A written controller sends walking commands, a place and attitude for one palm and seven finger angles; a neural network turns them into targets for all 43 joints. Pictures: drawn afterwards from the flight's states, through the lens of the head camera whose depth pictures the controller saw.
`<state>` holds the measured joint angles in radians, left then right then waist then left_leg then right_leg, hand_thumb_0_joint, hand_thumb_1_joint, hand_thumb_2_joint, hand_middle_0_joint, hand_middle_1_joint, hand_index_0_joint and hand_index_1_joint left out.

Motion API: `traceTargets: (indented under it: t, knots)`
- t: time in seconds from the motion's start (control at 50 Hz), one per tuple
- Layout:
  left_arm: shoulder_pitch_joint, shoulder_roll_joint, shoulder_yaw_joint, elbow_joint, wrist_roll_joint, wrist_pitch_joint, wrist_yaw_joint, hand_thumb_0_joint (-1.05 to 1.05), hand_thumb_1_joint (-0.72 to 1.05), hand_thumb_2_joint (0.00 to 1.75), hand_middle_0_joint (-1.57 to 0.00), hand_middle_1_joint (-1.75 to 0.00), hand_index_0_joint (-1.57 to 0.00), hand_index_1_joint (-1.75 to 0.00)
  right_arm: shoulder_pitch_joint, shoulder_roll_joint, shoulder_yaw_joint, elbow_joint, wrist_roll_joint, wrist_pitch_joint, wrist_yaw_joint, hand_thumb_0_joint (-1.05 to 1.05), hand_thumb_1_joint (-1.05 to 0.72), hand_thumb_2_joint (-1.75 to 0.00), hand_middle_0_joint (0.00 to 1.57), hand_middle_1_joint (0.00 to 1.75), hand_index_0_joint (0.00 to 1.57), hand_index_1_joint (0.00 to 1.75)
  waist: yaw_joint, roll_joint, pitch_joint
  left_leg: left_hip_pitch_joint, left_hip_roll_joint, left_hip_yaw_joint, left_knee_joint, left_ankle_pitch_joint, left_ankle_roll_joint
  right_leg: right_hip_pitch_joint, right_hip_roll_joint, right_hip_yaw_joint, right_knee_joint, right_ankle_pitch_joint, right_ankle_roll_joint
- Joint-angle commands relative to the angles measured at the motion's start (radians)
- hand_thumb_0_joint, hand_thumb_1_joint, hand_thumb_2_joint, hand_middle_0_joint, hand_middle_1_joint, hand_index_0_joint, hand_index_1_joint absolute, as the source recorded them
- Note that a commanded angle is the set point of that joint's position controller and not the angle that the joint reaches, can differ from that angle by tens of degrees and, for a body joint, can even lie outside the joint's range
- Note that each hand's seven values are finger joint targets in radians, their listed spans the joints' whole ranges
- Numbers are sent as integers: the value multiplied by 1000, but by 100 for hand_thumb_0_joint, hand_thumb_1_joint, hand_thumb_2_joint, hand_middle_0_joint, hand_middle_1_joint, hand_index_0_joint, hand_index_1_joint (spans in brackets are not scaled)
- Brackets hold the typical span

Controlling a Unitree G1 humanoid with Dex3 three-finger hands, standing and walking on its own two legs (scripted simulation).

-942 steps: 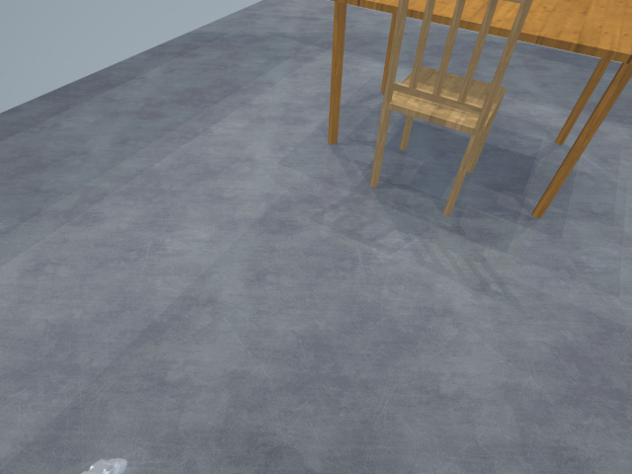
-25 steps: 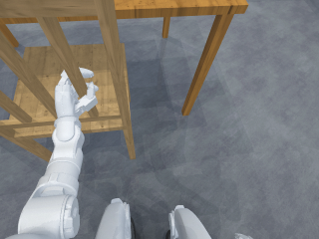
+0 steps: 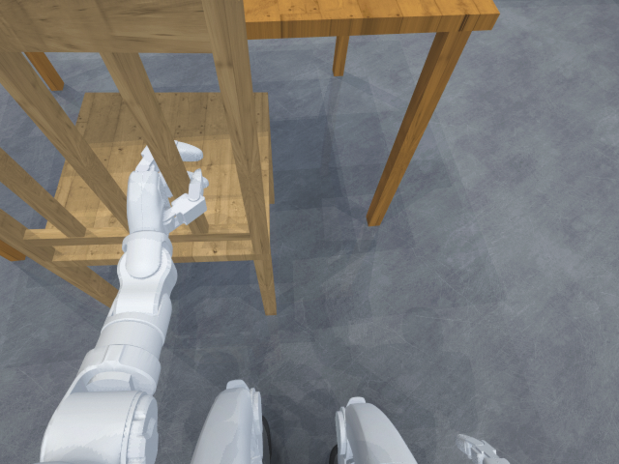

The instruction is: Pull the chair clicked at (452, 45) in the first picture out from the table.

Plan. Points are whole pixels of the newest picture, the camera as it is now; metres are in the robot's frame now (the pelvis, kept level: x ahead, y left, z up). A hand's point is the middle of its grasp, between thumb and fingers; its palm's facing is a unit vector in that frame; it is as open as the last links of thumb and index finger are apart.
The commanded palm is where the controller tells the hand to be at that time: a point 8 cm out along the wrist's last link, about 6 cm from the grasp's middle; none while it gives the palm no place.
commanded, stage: step backward, pulling the chair out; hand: left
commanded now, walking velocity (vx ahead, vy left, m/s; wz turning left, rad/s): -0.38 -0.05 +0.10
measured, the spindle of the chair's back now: (90, 168) +0.47 +0.26 +0.06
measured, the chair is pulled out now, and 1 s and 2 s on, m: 0.03 0.18 0.21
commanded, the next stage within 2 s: none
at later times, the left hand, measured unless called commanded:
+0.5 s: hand (198, 237) +0.38 +0.12 +0.04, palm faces -0.02 -0.99 -0.12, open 5.2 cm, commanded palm +0.37 +0.18 +0.03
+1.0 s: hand (207, 308) +0.30 +0.11 +0.04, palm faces -0.03 -0.99 -0.17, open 5.4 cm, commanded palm +0.31 +0.16 +0.04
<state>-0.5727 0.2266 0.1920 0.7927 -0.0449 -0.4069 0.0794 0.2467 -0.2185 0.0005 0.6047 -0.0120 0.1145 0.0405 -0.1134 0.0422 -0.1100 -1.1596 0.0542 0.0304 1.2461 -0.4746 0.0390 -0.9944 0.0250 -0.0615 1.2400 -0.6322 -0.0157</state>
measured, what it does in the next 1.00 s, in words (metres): rises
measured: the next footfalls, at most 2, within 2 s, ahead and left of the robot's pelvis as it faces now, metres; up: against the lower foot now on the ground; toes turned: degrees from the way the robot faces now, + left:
none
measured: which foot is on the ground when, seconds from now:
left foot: down 0.00-1.00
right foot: down 0.00-1.00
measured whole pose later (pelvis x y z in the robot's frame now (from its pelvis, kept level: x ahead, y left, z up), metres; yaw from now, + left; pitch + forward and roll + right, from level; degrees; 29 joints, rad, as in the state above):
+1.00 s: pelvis -0.07 -0.01 +0.09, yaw +2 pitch +1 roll -2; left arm -0.57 0.16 0.00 1.10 -0.06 -0.26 0.08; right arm 0.20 -0.28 0.02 0.77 0.06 -0.06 -0.14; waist -0.08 0.06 0.19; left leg -0.53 0.03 0.01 0.61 -0.08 0.02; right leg -0.40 0.03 -0.08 0.65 -0.26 -0.02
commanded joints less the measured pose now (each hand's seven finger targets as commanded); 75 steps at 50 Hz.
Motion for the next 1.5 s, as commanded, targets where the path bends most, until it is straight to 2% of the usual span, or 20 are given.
traceTargets:
  t: [0.0, 0.04, 0.08, 0.14, 0.2, 0.28, 0.46, 0.7, 0.82, 0.86, 0.92, 1.0, 1.06, 1.1, 1.2, 1.24, 1.28, 1.34, 1.42, 1.48]
  knots:
    - [-377, 242, -41, -307, 49, 148, 38, 0, 90, 90, -50, -145, -50, -145, 141, -140, -37, -159, 62, 27, -75, 0, -90, -90, 20, 30, 20, 30, 18, 159, -662, 910, 2, -89, -353, 511, -4, 408, -41, 81, -401, 658, -5]
    - [-327, 176, -92, -113, 42, 218, 43, 0, 90, 90, -50, -145, -50, -145, 140, -153, -24, -128, 64, 36, -98, 0, -90, -90, 20, 30, 20, 30, -1, 17, -437, 825, 34, -119, -434, 423, 6, 389, -46, 53, -456, 568, 13]
    - [-370, 200, -78, 39, 40, 226, 57, 0, 90, 90, -50, -145, -50, -145, 143, -170, -17, -76, 57, 32, -116, 0, -90, -90, 20, 30, 20, 30, 11, -9, -304, 732, 51, -125, -483, 441, 23, 436, -60, 73, -503, 602, 34]
    - [-454, 235, -59, 99, 46, 177, 56, 0, 90, 90, -50, -145, -50, -145, 158, -180, -26, -16, 55, 7, -129, 0, -90, -90, 20, 30, 20, 30, 17, 71, -337, 852, 59, -113, -497, 665, 18, 490, -80, 87, -547, 745, 54]
    - [-436, 182, -95, 126, 38, 151, 33, 0, 90, 90, -50, -145, -50, -145, 156, -168, -30, 19, 53, -20, -134, 0, -90, -90, 20, 30, 20, 30, 27, 169, -374, 986, 86, -148, -529, 828, 19, 483, -69, 81, -567, 705, 45]
    - [-411, 156, -116, 115, 31, 132, 10, 0, 90, 90, -50, -145, -50, -145, 141, -161, -36, 41, 55, -49, -143, 0, -90, -90, 20, 30, 20, 30, 29, 163, -406, 1066, 101, -171, -557, 909, 19, 509, -55, 77, -614, 687, 37]
    - [-366, 165, -137, 70, 23, 129, -5, 0, 90, 90, -50, -145, -50, -145, 84, -168, -43, 33, 65, -84, -161, 0, -90, -90, 20, 30, 20, 30, 35, 135, -362, 1032, 123, -189, -658, 741, 20, 586, -60, 80, -668, 586, 33]
    - [-422, 179, -147, 92, 10, 104, 15, 0, 90, 90, -50, -145, -50, -145, 16, -172, -31, 42, 70, -181, -177, 0, -90, -90, 20, 30, 20, 30, 42, 72, -227, 863, 130, -236, -759, 198, 37, 622, -79, 107, -672, 263, 10]
    - [-420, 198, -154, 97, 13, 88, 29, 0, 90, 90, -50, -145, -50, -145, 7, -164, -27, 53, 72, -213, -179, 0, -90, -90, 20, 30, 20, 30, 34, -74, -172, 893, 27, -116, -610, 132, -21, 577, -202, 221, -869, 169, -10]
    - [-391, 192, -162, 101, 14, 90, 35, 0, 90, 90, -50, -145, -50, -145, 2, -159, -22, 66, 72, -219, -184, 0, -90, -90, 20, 30, 20, 30, 44, -57, -181, 924, 6, -87, -587, 214, -40, 593, -234, 212, -865, 280, -18]
    - [-383, 172, -173, 94, 17, 88, 35, 0, 90, 90, -50, -145, -50, -145, -9, -171, -24, 74, 71, -219, -190, 0, -90, -90, 20, 30, 20, 30, 48, -56, -205, 927, 38, -126, -640, 368, -25, 658, -188, 154, -787, 464, 18]
    - [-393, 136, -194, 75, 5, 85, 26, 0, 90, 90, -50, -145, -50, -145, -30, -182, -22, 57, 66, -213, -185, 0, -90, -90, 20, 30, 20, 30, 56, 59, -153, 892, 111, -249, -779, 179, 27, 620, -106, 117, -690, 172, 9]
    - [-386, 131, -188, 55, 7, 85, 27, 0, 90, 90, -50, -145, -50, -145, -35, -181, -19, 64, 56, -218, -191, 0, -90, -90, 20, 30, 20, 30, 70, 152, -184, 901, 172, -362, -854, 171, 61, 634, -60, 91, -570, 192, -8]
    - [-391, 126, -189, 47, 12, 86, 23, 0, 90, 90, -50, -145, -50, -145, -28, -171, -19, 70, 54, -227, -191, 0, -90, -90, 20, 30, 20, 30, 69, 104, -211, 952, 174, -337, -812, 291, 65, 653, -61, 99, -608, 250, -6]
    - [-407, 155, -182, 54, 16, 92, 22, 0, 90, 90, -50, -145, -50, -145, -25, -166, -22, 66, 56, -231, -188, 0, -90, -90, 20, 30, 20, 30, 62, 29, -180, 850, 105, -233, -717, 239, 20, 705, -124, 171, -738, 242, -15]
    - [-392, 195, -164, 73, 18, 89, 29, 0, 90, 90, -50, -145, -50, -145, -11, -161, -26, 69, 62, -232, -189, 0, -90, -90, 20, 30, 20, 30, 46, -90, -166, 874, 19, -138, -582, 185, -31, 651, -236, 275, -858, 243, -46]
    - [-381, 167, -192, 71, 14, 99, 31, 0, 90, 90, -50, -145, -50, -145, -25, -147, -16, 83, 63, -231, -187, 0, -90, -90, 20, 30, 20, 30, 60, -90, -178, 901, -12, -98, -508, 229, -61, 663, -316, 272, -870, 418, -71]
    - [-364, 166, -185, 84, 17, 112, 32, 0, 90, 90, -50, -145, -50, -145, -32, -174, -15, 97, 61, -226, -199, 0, -90, -90, 20, 30, 20, 30, 60, -56, -210, 928, 39, -143, -648, 508, -40, 751, -229, 140, -728, 702, -7]
    - [-401, 107, -202, 42, 5, 98, 18, 0, 90, 90, -50, -145, -50, -145, -52, -174, -16, 77, 56, -214, -187, 0, -90, -90, 20, 30, 20, 30, 75, 82, -219, 907, 177, -358, -805, 401, 57, 703, -79, 93, -562, 287, 5]
    - [-402, 109, -199, 43, 14, 99, 19, 0, 90, 90, -50, -145, -50, -145, -47, -164, -13, 86, 44, -223, -190, 0, -90, -90, 20, 30, 20, 30, 80, 150, -219, 964, 202, -392, -823, 388, 77, 654, -59, 87, -563, 200, -8]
